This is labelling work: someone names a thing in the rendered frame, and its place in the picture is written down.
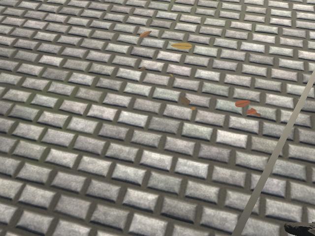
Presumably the right robot hand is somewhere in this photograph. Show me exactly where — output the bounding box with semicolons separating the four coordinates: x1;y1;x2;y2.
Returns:
283;221;315;236

